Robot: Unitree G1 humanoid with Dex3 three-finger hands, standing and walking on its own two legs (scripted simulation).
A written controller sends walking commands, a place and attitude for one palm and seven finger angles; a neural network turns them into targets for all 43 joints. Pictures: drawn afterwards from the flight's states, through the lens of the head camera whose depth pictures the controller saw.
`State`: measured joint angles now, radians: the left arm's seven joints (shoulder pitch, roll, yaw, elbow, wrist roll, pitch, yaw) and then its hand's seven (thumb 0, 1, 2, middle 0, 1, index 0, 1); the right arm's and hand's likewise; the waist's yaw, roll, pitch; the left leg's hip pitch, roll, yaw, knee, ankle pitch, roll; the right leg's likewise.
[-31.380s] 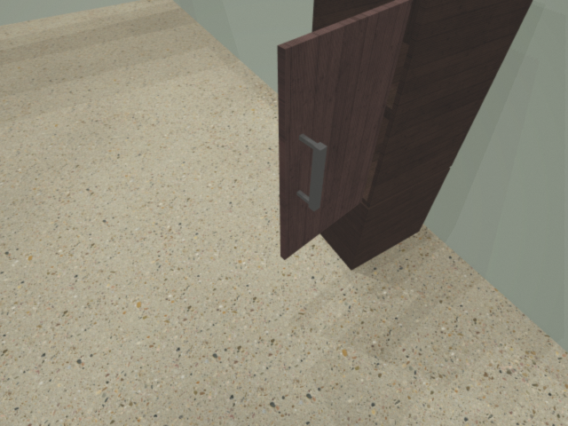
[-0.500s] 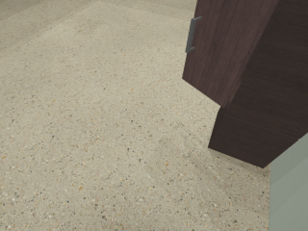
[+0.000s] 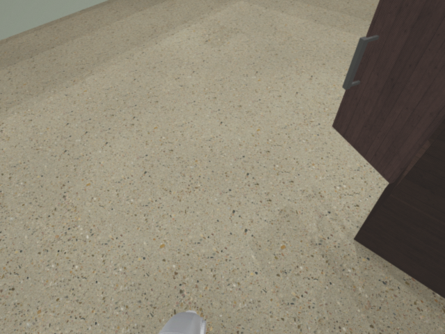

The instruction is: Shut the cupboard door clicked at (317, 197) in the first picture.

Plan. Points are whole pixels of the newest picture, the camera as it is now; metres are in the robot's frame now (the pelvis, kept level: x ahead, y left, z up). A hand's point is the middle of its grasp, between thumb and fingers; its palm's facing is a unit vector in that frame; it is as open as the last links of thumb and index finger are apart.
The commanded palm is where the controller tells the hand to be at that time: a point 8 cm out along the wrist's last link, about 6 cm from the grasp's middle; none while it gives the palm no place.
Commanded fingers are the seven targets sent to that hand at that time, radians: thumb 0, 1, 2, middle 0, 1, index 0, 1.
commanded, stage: walk to a spot facing it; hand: left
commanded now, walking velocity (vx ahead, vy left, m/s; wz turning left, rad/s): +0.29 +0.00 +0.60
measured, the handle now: (359, 63) +0.90 -0.44 -0.02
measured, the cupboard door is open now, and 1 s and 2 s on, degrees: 65 65 65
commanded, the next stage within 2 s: turn to face it in 1.10 s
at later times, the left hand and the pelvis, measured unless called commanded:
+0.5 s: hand out of the picture +0.10 +0.27 -0.16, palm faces +0.32 -0.91 -0.26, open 7.4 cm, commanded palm none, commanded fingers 0.00 0.90 0.90 -0.20 -0.30 -0.20 -0.30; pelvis +0.12 +0.04 -0.01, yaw +17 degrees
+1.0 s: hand (137, 312) +0.19 +0.20 -0.17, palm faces +0.61 -0.78 -0.18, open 7.3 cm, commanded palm none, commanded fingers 0.00 0.90 0.90 -0.20 -0.30 -0.20 -0.30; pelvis +0.31 +0.08 +0.00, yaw +34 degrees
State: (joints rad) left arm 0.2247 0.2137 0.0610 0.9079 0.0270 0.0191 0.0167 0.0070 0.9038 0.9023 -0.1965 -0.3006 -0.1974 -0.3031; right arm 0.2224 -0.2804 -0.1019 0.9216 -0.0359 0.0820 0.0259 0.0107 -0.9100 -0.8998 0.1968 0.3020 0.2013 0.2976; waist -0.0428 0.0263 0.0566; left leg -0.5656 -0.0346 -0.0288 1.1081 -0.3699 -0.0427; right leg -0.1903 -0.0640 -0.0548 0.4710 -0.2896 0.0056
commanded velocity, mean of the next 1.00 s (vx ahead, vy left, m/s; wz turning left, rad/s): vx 0.33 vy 0.00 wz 0.49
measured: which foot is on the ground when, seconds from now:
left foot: up 0.00-0.24, down 0.26-0.58, up 0.60-1.00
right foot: down 0.00-0.26, up 0.28-0.58, down 0.60-1.00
